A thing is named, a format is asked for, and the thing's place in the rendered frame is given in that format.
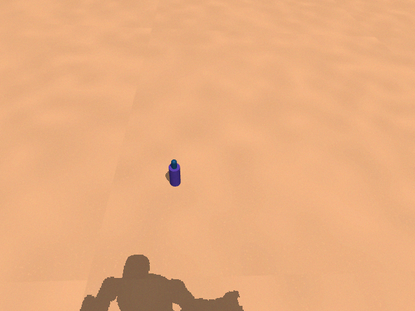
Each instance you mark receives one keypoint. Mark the bottle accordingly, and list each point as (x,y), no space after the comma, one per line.
(174,173)

